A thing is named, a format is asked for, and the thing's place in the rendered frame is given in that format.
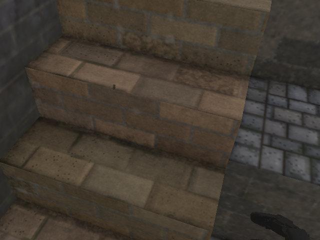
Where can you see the right robot hand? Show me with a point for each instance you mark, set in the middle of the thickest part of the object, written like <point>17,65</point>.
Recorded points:
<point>280,225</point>

